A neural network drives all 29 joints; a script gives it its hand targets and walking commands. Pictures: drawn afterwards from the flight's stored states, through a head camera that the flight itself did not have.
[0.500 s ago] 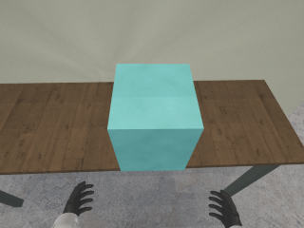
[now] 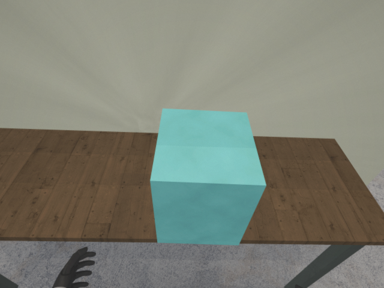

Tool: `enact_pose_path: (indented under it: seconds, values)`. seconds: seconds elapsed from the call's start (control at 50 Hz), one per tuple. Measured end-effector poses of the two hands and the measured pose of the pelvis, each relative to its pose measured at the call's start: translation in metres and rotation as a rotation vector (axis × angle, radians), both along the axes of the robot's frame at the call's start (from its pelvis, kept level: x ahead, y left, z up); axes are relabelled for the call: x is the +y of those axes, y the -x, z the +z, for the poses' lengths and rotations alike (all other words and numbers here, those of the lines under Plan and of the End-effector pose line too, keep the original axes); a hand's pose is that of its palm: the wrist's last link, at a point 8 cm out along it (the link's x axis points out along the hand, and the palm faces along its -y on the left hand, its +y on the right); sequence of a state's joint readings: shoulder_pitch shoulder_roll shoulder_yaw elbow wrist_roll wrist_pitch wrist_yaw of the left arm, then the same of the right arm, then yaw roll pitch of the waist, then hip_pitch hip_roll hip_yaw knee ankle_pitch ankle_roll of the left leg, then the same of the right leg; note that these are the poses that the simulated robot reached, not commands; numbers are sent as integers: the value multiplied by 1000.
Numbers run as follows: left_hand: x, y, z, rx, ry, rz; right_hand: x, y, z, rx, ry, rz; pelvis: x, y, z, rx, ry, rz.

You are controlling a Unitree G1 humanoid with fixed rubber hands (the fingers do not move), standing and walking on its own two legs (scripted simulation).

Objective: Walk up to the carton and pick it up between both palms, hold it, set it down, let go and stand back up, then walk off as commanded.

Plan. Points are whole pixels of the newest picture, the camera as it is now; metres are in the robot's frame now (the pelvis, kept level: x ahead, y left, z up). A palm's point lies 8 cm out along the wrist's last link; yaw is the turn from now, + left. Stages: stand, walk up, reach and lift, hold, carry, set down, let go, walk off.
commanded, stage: stand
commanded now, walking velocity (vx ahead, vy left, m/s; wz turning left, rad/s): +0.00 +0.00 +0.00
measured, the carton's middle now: (201, 178) +0.36 +0.00 +0.03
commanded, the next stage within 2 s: walk off in 0.36 s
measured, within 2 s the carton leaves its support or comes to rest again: neither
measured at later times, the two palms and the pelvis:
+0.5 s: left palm out of the picture +0.10 +0.27 -0.10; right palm out of the picture +0.08 -0.24 -0.10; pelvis -0.01 +0.00 +0.00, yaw +1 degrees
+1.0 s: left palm out of the picture -0.03 +0.27 -0.11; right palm out of the picture -0.02 -0.30 -0.16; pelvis -0.10 -0.03 -0.03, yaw +1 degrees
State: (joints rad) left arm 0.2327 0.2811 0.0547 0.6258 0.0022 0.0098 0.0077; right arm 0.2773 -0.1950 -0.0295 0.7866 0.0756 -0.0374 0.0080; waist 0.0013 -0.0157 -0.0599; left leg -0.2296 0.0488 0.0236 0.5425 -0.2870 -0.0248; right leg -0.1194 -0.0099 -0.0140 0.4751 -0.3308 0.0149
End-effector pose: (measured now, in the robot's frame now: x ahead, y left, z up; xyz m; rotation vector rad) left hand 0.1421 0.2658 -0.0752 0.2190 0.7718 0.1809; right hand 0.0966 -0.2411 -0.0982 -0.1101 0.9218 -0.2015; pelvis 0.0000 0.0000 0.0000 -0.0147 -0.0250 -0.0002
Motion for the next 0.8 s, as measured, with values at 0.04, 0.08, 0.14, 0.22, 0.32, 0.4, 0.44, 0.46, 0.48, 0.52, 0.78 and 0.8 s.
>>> enact_pose_path:
  seconds: [0.04,0.08,0.14,0.22,0.32,0.4,0.44,0.46,0.48,0.52,0.78,0.8]
  values:
    - [0,3,-2,9,2,3,0,1,0,4,1,0,0,1,0,-1,1,1]
    - [1,6,-4,18,3,6,0,2,-1,8,2,1,0,1,0,-3,1,3]
    - [2,12,-7,33,5,13,0,4,-2,14,4,1,0,2,0,-6,2,6]
    - [3,20,-11,54,7,22,0,6,-2,22,6,3,0,3,0,-9,3,10]
    - [4,29,-15,75,11,32,0,8,-3,29,11,4,1,5,-1,-15,5,15]
    - [5,34,-18,89,14,37,1,10,-4,36,14,5,1,6,-1,-19,7,18]
    - [5,36,-19,94,15,39,1,11,-4,39,15,5,1,7,-1,-20,8,19]
    - [5,37,-20,97,15,39,1,12,-4,41,16,4,1,7,-1,-21,8,19]
    - [6,38,-20,99,16,40,1,13,-4,42,16,4,2,7,-1,-22,8,19]
    - [6,40,-21,103,16,40,1,14,-5,46,17,3,2,8,-1,-23,9,19]
    - [14,99,-37,303,-111,1,-30,60,-43,150,15,-17,-15,54,-21,-44,-50,-25]
    - [12,108,-38,315,-122,5,-36,66,-50,169,15,-11,-18,60,-24,-49,-53,-21]
